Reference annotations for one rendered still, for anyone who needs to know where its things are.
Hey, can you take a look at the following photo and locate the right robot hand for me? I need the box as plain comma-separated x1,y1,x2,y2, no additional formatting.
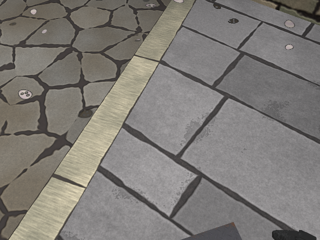
272,230,317,240

